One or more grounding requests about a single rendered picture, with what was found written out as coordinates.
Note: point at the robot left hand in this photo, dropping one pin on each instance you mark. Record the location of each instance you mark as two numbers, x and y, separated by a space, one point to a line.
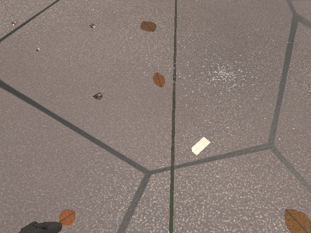
42 227

